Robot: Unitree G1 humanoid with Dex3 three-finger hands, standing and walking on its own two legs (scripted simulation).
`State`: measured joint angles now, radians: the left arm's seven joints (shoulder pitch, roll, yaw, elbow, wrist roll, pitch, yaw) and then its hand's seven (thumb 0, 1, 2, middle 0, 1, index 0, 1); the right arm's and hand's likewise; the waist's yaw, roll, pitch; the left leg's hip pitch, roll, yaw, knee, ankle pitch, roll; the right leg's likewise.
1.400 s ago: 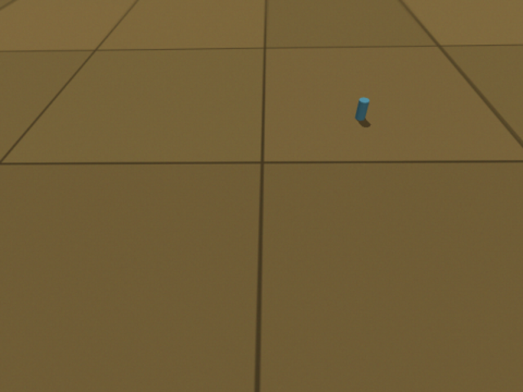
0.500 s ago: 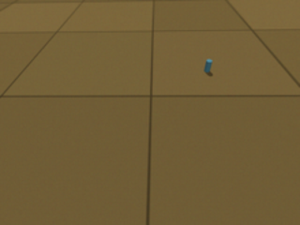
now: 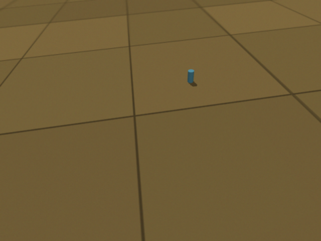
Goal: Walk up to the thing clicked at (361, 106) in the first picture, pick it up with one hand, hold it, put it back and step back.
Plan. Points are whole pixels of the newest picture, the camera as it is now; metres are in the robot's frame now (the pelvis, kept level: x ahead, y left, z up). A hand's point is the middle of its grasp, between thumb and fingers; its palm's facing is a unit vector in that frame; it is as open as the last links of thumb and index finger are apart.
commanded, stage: walk up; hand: left
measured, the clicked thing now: (190, 76) +1.94 -0.27 -0.70
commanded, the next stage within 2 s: none
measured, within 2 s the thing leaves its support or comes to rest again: neither
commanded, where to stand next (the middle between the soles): +1.55 -0.36 m, yaw -15 degrees
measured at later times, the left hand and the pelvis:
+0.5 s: hand (106, 205) +0.31 +0.22 -0.17, palm faces -0.14 -0.94 -0.33, open 7.4 cm; pelvis +0.24 -0.05 -0.02, yaw -8 degrees
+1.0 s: hand (152, 112) +0.70 +0.07 -0.12, palm faces -0.26 -0.88 -0.40, open 7.3 cm; pelvis +0.50 -0.15 -0.02, yaw -14 degrees
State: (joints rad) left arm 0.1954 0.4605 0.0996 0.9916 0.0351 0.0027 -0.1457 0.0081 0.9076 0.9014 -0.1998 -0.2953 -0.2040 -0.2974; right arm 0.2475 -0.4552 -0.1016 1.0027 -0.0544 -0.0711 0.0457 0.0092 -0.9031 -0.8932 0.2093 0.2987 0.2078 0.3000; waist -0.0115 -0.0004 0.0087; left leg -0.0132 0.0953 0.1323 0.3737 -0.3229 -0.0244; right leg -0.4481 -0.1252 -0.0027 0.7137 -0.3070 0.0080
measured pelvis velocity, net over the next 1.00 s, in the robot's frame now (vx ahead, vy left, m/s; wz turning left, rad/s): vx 0.50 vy -0.15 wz -0.25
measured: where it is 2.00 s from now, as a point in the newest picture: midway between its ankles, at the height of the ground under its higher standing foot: (201, 147)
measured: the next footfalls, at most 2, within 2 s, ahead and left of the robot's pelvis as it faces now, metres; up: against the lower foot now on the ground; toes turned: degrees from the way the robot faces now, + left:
right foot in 0.06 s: +0.15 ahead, -0.18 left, +0.00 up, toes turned -8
left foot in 0.46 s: +0.40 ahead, +0.06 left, +0.00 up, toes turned -1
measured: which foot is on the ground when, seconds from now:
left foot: down 0.00-0.08, up 0.10-0.44, down 0.46-0.92, up 0.94-1.00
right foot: up 0.00-0.04, down 0.06-0.50, up 0.52-0.86, down 0.88-1.00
